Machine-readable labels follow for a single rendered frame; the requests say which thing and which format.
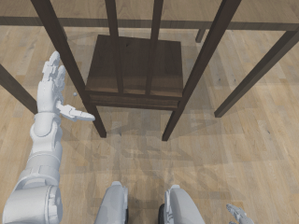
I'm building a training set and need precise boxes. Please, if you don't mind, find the robot right hand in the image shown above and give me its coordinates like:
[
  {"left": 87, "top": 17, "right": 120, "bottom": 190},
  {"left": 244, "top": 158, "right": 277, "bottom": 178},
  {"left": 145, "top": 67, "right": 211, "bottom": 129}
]
[{"left": 226, "top": 203, "right": 254, "bottom": 224}]

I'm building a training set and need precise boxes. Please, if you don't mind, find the robot left upper arm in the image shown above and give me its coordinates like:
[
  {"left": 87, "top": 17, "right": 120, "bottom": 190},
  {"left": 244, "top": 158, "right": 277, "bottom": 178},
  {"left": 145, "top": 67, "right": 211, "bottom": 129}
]
[{"left": 4, "top": 185, "right": 64, "bottom": 224}]

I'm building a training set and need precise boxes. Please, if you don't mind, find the left robot forearm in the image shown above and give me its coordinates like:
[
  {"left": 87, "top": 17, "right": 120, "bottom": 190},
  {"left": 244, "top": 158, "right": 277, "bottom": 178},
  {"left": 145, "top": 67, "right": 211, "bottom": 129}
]
[{"left": 2, "top": 111, "right": 63, "bottom": 224}]

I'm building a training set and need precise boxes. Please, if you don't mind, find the robot left hand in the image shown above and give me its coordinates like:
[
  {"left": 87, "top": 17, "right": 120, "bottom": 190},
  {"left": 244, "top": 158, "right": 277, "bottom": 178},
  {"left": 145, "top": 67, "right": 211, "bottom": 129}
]
[{"left": 36, "top": 50, "right": 95, "bottom": 122}]

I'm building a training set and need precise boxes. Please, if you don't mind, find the table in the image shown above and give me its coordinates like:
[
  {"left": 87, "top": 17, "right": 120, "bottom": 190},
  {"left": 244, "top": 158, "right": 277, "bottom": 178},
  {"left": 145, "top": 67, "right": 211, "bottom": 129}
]
[{"left": 0, "top": 0, "right": 299, "bottom": 118}]

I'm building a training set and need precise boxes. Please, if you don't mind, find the chair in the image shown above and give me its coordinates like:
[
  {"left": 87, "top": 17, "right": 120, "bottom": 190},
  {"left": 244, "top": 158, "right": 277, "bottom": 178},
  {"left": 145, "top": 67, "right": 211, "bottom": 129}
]
[{"left": 31, "top": 0, "right": 242, "bottom": 142}]

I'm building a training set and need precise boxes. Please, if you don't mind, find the right robot shin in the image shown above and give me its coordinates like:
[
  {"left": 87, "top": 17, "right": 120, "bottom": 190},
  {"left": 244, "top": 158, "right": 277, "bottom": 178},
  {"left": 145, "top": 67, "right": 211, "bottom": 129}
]
[{"left": 164, "top": 185, "right": 180, "bottom": 224}]

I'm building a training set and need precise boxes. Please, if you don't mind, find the robot left thigh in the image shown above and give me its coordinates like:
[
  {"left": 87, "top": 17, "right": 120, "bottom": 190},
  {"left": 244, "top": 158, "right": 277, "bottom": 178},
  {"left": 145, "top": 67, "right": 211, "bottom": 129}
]
[{"left": 93, "top": 185, "right": 128, "bottom": 224}]

